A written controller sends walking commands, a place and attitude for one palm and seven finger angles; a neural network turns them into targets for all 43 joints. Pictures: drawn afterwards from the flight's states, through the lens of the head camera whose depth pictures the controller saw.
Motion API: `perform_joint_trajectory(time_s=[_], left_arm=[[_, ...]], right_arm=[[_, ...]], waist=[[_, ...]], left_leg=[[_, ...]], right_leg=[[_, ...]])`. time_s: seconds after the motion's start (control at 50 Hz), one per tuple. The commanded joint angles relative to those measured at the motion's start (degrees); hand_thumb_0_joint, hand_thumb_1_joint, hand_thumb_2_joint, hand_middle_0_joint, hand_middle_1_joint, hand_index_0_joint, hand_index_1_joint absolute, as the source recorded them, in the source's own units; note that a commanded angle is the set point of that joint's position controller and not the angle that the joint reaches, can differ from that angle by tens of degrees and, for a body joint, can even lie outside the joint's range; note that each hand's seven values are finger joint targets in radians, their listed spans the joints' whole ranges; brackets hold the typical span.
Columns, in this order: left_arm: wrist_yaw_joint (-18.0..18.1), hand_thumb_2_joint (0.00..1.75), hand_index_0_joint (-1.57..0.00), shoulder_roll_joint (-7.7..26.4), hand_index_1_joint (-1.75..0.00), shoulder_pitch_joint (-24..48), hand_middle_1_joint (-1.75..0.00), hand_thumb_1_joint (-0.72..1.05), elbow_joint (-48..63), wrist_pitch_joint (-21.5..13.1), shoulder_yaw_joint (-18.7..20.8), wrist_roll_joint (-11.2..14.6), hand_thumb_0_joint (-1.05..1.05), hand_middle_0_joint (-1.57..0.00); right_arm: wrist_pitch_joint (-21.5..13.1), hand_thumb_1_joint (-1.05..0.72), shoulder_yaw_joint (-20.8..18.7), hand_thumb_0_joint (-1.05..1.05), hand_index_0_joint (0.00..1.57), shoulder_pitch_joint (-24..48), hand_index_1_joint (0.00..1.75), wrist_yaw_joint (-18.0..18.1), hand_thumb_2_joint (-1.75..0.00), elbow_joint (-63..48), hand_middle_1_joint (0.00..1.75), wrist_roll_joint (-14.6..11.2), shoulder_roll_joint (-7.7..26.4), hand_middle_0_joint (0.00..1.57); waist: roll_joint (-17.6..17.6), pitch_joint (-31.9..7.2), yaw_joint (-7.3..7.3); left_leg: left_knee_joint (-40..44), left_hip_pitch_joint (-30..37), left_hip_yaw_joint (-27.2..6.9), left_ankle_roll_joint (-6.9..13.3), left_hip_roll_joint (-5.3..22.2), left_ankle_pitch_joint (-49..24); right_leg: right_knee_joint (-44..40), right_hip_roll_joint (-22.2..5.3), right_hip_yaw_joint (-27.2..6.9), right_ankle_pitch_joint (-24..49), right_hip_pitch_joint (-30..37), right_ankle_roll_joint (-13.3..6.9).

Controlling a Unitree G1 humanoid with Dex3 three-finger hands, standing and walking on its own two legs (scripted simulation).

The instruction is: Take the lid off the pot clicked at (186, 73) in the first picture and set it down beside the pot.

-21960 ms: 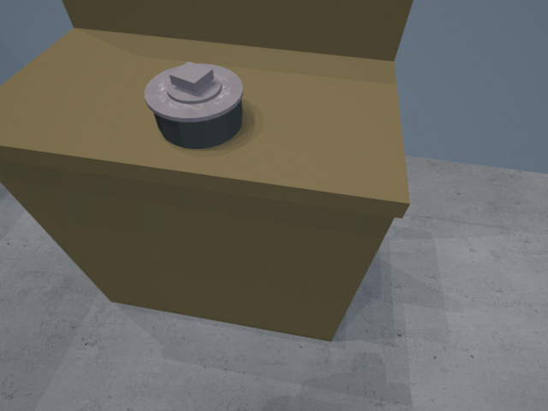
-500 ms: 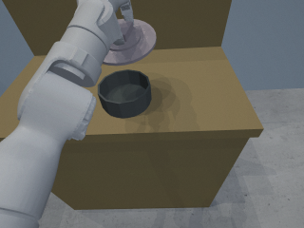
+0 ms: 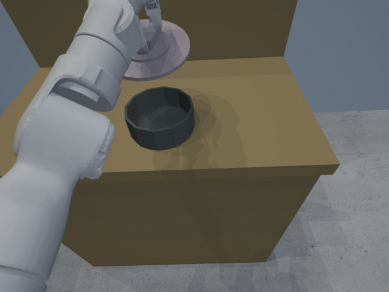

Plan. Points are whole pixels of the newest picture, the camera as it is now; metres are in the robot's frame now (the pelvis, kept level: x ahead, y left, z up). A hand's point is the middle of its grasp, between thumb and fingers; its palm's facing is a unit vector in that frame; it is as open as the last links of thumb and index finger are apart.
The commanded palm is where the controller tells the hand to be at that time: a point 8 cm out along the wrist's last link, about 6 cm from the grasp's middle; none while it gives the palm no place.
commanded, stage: move the lid sideways beside the pot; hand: left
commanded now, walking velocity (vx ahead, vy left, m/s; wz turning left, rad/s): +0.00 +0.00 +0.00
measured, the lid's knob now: (142, 34) +0.51 +0.07 +0.29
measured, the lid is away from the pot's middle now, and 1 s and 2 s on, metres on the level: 0.02 0.13 0.23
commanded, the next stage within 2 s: lower the lid onto the table in 1.86 s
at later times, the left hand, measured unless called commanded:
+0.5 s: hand (102, 37) +0.47 +0.13 +0.31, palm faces -0.22 -0.11 -0.97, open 8.8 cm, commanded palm +0.47 +0.14 +0.38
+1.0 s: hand (66, 38) +0.47 +0.19 +0.31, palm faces -0.20 -0.12 -0.97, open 8.8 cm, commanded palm +0.46 +0.20 +0.38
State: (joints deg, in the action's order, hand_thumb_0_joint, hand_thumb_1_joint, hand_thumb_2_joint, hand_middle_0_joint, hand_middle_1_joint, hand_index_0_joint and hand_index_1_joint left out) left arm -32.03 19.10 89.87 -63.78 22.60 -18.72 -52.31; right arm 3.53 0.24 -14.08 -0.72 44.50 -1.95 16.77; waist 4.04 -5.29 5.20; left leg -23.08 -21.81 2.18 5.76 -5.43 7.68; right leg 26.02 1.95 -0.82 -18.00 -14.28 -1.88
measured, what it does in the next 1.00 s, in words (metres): stands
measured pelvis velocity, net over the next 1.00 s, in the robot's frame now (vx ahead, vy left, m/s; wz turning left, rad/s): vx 0.00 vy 0.01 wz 0.03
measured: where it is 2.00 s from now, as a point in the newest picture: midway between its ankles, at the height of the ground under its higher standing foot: outside the picture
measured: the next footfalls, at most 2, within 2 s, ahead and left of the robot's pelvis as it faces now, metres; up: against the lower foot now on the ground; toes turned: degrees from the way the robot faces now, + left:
none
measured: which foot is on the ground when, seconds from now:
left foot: down 0.00-1.00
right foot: down 0.00-1.00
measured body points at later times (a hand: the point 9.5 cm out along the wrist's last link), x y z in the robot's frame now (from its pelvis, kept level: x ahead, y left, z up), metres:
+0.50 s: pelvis +0.00 +0.00 +0.00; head +0.01 -0.02 +0.45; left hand +0.47 +0.13 +0.36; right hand +0.10 -0.27 -0.13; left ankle +0.04 +0.06 -0.74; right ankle -0.06 -0.10 -0.74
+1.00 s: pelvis +0.00 +0.01 +0.00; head +0.02 -0.01 +0.45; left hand +0.48 +0.19 +0.36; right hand +0.08 -0.26 -0.13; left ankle +0.04 +0.06 -0.74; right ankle -0.06 -0.10 -0.74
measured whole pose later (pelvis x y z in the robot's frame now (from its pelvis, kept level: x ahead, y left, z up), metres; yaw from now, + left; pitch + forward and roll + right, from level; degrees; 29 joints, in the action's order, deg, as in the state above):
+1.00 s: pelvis +0.00 +0.01 +0.00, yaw +2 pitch +6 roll -1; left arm -36.1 32.8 85.2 -58.8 16.5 -16.1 -53.3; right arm 8.0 -0.1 -13.9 -0.6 42.7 -3.2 17.2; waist 3.1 -3.6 5.2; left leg -24.0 -22.1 0.5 6.2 -5.9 7.7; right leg 24.5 1.8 0.9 -17.4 -13.0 -1.4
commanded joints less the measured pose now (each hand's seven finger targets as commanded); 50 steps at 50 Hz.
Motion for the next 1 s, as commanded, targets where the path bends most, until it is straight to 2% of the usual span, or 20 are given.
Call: perform_joint_trajectory(time_s=[0.0, 0.04, 0.1, 0.16, 0.22, 0.32, 0.34, 0.4, 0.42, 0.48, 0.58, 0.62, 0.72, 0.74, 0.82, 0.84, 0.9, 0.92, 0.94, 0.98], left_arm=[[2.6, 1.04, -0.69, 20.0, -1.07, 41.7, -1.08, 0.56, 13.1, 0.0, 5.8, -2.3, 0.0, -0.7], [2.5, 1.04, -0.69, 18.0, -1.07, 43.5, -1.08, 0.56, 17.5, -1.2, 4.1, -2.3, 0.0, -0.7], [2.3, 1.04, -0.69, 16.3, -1.07, 38.2, -1.08, 0.56, 12.9, -0.9, 2.8, -3.7, 0.0, -0.7], [1.2, 1.04, -0.69, 20.1, -1.07, 35.4, -1.08, 0.56, 13.7, -1.0, 5.4, -3.4, 0.0, -0.7], [0.5, 1.04, -0.69, 12.0, -1.07, 33.6, -1.08, 0.56, 14.5, -1.0, 0.2, -0.9, 0.0, -0.7], [0.3, 1.04, -0.69, 16.2, -1.07, 36.4, -1.08, 0.56, 17.4, -1.9, 1.9, -0.7, 0.0, -0.7], [0.2, 1.04, -0.69, 19.0, -1.07, 39.6, -1.08, 0.56, 20.6, -2.6, 3.0, -1.5, 0.0, -0.7], [0.4, 1.04, -0.69, 21.0, -1.07, 39.2, -1.08, 0.56, 15.5, -2.6, 3.9, -2.1, 0.0, -0.7], [0.6, 1.04, -0.69, 19.5, -1.07, 38.9, -1.08, 0.56, 16.1, -3.0, 2.9, -1.2, 0.0, -0.7], [1.1, 1.04, -0.69, 20.9, -1.07, 40.4, -1.08, 0.56, 17.0, -3.9, 3.4, -2.8, 0.0, -0.7], [0.7, 1.04, -0.69, 24.5, -1.07, 35.5, -1.08, 0.56, 12.0, -3.4, 5.6, -3.8, 0.0, -0.7], [0.6, 1.04, -0.69, 21.0, -1.07, 35.3, -1.08, 0.56, 14.5, -4.1, 3.3, -2.7, 0.0, -0.7], [0.0, 1.04, -0.69, 23.3, -1.07, 33.4, -1.08, 0.56, 15.7, -4.8, 4.4, -2.6, 0.0, -0.7], [-0.1, 1.04, -0.69, 26.3, -1.07, 36.8, -1.08, 0.56, 19.4, -5.5, 6.0, -3.3, 0.0, -0.7], [-0.5, 1.04, -0.69, 23.9, -1.07, 34.3, -1.08, 0.56, 18.7, -5.7, 4.0, -1.8, 0.0, -0.7], [-0.3, 1.04, -0.69, 26.9, -1.07, 38.0, -1.08, 0.56, 23.6, -6.6, 5.9, -2.6, 0.0, -0.7], [-0.5, 1.04, -0.69, 27.0, -1.07, 34.2, -1.08, 0.56, 16.8, -5.9, 6.0, -3.0, 0.0, -0.7], [-0.6, 1.04, -0.69, 26.7, -1.07, 32.7, -1.08, 0.56, 17.2, -6.1, 5.3, -2.3, 0.0, -0.7], [-0.4, 1.04, -0.69, 30.4, -1.07, 35.1, -1.08, 0.56, 19.3, -6.5, 8.3, -3.4, 0.0, -0.7], [-0.3, 1.04, -0.69, 30.5, -1.07, 34.9, -1.08, 0.56, 16.8, -6.5, 7.7, -3.7, 0.0, -0.7]], right_arm=[[-1.7, -0.9, -1.9, 0.0, 0.2, 2.3, 0.3, 0.6, -0.9, -6.1, 0.3, -0.2, 7.5, 0.2], [-2.0, -0.9, -2.1, 0.0, 0.2, 2.7, 0.3, 0.3, -0.9, -6.7, 0.3, -0.1, 7.1, 0.2], [-1.4, -0.9, -2.3, 0.0, 0.2, 2.1, 0.3, 0.2, -0.9, -6.5, 0.3, -0.3, 7.4, 0.2], [-0.5, -0.9, -2.4, 0.0, 0.2, 2.8, 0.3, 0.0, -0.9, -7.2, 0.3, 0.0, 7.7, 0.2], [0.0, -0.9, -2.5, 0.0, 0.2, 2.5, 0.3, -0.2, -0.9, -7.4, 0.3, -0.7, 7.5, 0.2], [0.3, -0.9, -2.6, 0.0, 0.2, 2.5, 0.3, 0.2, -0.9, -6.9, 0.3, -0.6, 8.2, 0.2], [0.3, -0.9, -2.4, 0.0, 0.2, 3.8, 0.3, 0.0, -0.9, -7.4, 0.3, -0.7, 7.9, 0.2], [0.5, -0.9, -2.1, 0.0, 0.2, 3.6, 0.3, 0.8, -0.9, -6.8, 0.3, -0.9, 7.8, 0.2], [0.6, -0.9, -2.3, 0.0, 0.2, 2.8, 0.3, 0.8, -0.9, -6.4, 0.3, -1.0, 8.2, 0.2], [0.4, -0.9, -2.2, 0.0, 0.2, 3.6, 0.3, 0.6, -0.9, -6.9, 0.3, -0.9, 7.9, 0.2], [2.0, -0.9, -2.2, 0.0, 0.2, 2.8, 0.3, 0.6, -0.9, -6.9, 0.3, -0.8, 8.4, 0.2], [1.9, -0.9, -2.5, 0.0, 0.2, 2.3, 0.3, 0.3, -0.9, -7.3, 0.3, -0.9, 8.5, 0.2], [2.2, -0.9, -2.8, 0.0, 0.2, 1.4, 0.3, 0.4, -0.9, -7.5, 0.3, -0.9, 9.0, 0.2], [2.4, -0.9, -2.8, 0.0, 0.2, 2.2, 0.3, 0.2, -0.9, -7.9, 0.3, -0.8, 8.9, 0.2], [2.1, -0.9, -3.0, 0.0, 0.2, 1.4, 0.3, 0.5, -0.9, -7.8, 0.3, -1.3, 9.2, 0.2], [2.0, -0.9, -3.0, 0.0, 0.2, 2.1, 0.3, 0.2, -0.9, -8.2, 0.3, -1.1, 9.0, 0.2], [2.5, -0.9, -2.9, 0.0, 0.2, 1.5, 0.3, 0.6, -0.9, -7.5, 0.3, -1.3, 8.9, 0.2], [2.4, -0.9, -3.1, 0.0, 0.2, 0.9, 0.3, 0.6, -0.9, -7.4, 0.3, -1.4, 9.6, 0.2], [2.5, -0.9, -3.0, 0.0, 0.2, 1.6, 0.3, 0.5, -0.9, -7.8, 0.3, -1.1, 9.3, 0.2], [3.0, -0.9, -2.8, 0.0, 0.2, 1.8, 0.3, 0.8, -0.9, -7.9, 0.3, -1.3, 9.1, 0.2]], waist=[[-10.3, -26.3, -0.68], [-5.9, -29.5, -0.69], [-6.9, -24.0, -0.19], [-9.1, -25.4, -1.12], [-5.8, -22.1, 0.06], [-5.3, -21.9, 0.39], [-6.4, -24.4, 0.07], [-8.3, -22.3, 0.37], [-5.3, -22.1, 0.66], [-4.0, -24.5, 0.1], [-7.5, -22.6, -0.19], [-3.2, -23.5, -0.06], [-3.9, -23.1, -0.01], [-4.8, -25.9, -0.3], [-2.3, -23.3, 0.02], [-2.6, -27.0, -0.36], [-4.3, -22.1, 0.08], [-1.9, -22.1, -0.01], [-4.0, -24.7, -0.66], [-5.1, -23.7, -0.27]], left_leg=[[-2.1, 22.7, -3.6, 0.2, 1.6, -15.7], [-3.6, 26.6, -4.4, -0.4, 2.0, -23.4], [-3.6, 25.4, -4.4, -0.4, 2.2, -21.7], [-4.0, 23.8, -3.8, -0.1, 1.6, -22.9], [-4.2, 25.7, -4.3, -0.3, 2.1, -25.0], [-3.2, 26.4, -5.2, -0.6, 2.2, -19.4], [-2.9, 26.5, -5.5, -0.4, 1.7, -18.6], [-2.1, 24.1, -5.1, -0.1, 1.5, -13.0], [-2.1, 24.7, -5.0, -0.6, 2.0, -13.9], [-2.5, 26.0, -5.5, -0.7, 1.7, -14.5], [-2.4, 22.2, -4.8, -0.5, 1.6, -13.6], [-3.1, 24.6, -5.2, -1.2, 2.0, -17.9], [-3.9, 25.6, -5.3, -0.9, 1.9, -20.9], [-3.5, 26.1, -5.7, -0.8, 1.7, -20.1], [-4.1, 27.1, -5.9, -1.1, 2.0, -22.1], [-4.0, 28.7, -6.2, -1.1, 1.8, -23.2], [-3.3, 26.2, -6.0, -0.7, 1.7, -17.8], [-3.4, 26.2, -6.1, -1.6, 2.1, -20.0], [-3.0, 26.3, -6.3, -1.2, 1.8, -18.2], [-3.0, 25.0, -5.7, -0.6, 1.6, -16.2]], right_leg=[[-3.4, 0.9, -1.4, 23.6, -0.9, -0.7], [-2.5, 1.1, -1.4, 25.3, -1.8, -0.8], [-3.5, 1.4, -0.7, 21.7, -5.0, -0.9], [-2.9, 0.8, -1.1, 26.0, -1.6, -0.8], [-3.5, 0.7, -0.3, 24.1, -4.8, -0.6], [-4.4, 0.9, 0.0, 19.9, -5.5, -1.1], [-4.3, 1.3, -0.5, 19.8, -4.2, -1.0], [-4.6, 1.1, -0.2, 17.6, -4.6, -1.0], [-4.6, 0.8, 0.1, 18.1, -4.9, -1.3], [-4.1, 1.2, -0.3, 16.9, -5.3, -1.5], [-4.2, 0.9, -0.1, 18.3, -3.5, -1.3], [-3.9, 0.7, 0.2, 19.3, -4.5, -1.6], [-4.4, 0.8, 0.3, 20.7, -4.5, -1.5], [-4.4, 1.3, 0.1, 19.6, -3.4, -1.2], [-4.6, 1.1, 0.6, 19.5, -5.3, -1.5], [-4.5, 1.6, 0.2, 19.3, -4.1, -1.2], [-5.1, 1.7, 0.8, 16.2, -6.1, -1.4], [-5.1, 1.2, 1.0, 17.0, -5.8, -1.7], [-5.1, 1.6, 0.7, 16.2, -4.5, -1.4], [-4.9, 1.4, 0.7, 16.4, -4.4, -1.4]])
